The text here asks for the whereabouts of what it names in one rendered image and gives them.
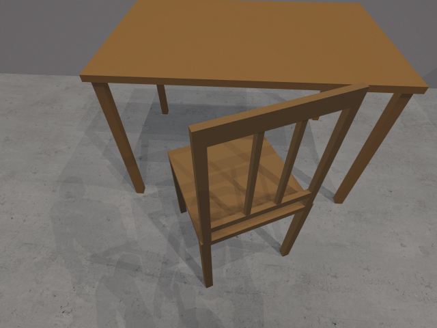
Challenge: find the table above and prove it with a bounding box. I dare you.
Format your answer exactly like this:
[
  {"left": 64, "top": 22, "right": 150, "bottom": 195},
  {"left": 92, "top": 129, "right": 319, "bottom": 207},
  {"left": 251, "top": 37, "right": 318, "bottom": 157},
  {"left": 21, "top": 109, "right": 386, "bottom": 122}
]
[{"left": 79, "top": 0, "right": 428, "bottom": 204}]

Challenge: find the chair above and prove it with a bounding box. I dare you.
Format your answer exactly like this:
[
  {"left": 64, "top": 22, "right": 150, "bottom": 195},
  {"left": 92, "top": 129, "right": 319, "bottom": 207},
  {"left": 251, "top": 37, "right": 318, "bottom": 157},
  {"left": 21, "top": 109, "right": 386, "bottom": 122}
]
[{"left": 167, "top": 82, "right": 370, "bottom": 288}]

